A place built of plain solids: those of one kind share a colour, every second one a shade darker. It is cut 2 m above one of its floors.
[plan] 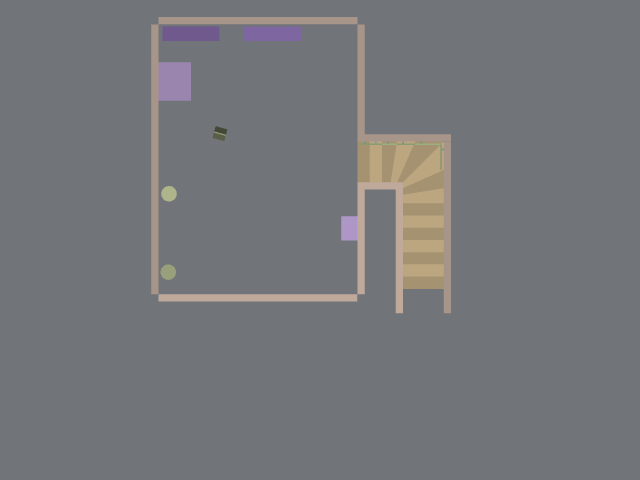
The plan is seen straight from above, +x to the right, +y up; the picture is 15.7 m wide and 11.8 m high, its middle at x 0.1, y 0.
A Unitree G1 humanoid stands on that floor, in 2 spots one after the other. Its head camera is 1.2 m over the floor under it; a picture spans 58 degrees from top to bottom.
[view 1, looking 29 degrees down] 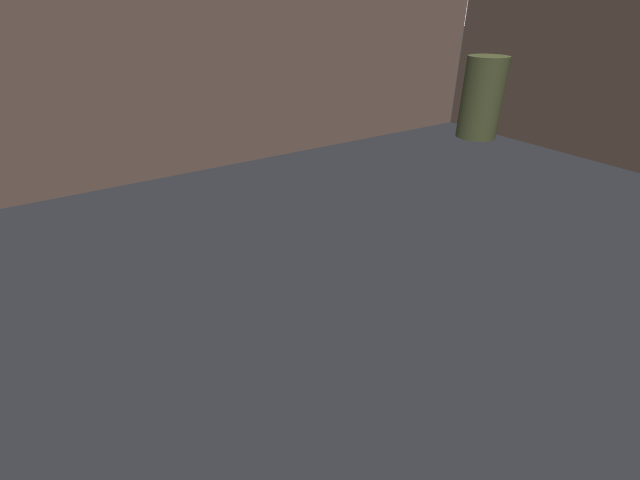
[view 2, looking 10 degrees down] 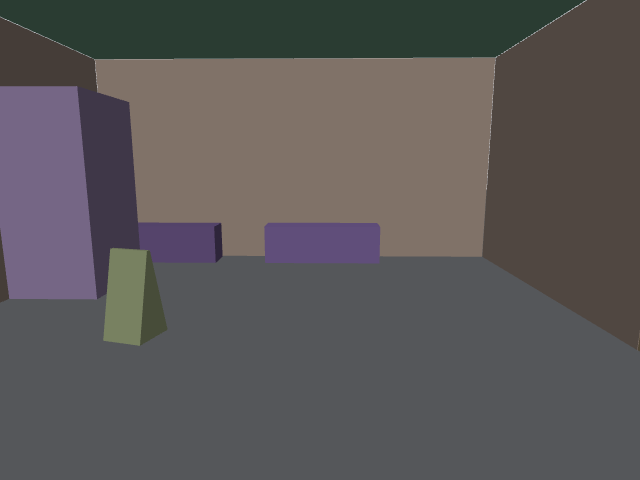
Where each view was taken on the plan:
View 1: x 0.02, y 1.97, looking -123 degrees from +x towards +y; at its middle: ground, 2.48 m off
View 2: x -1.00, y -0.28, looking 91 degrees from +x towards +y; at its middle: bench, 5.25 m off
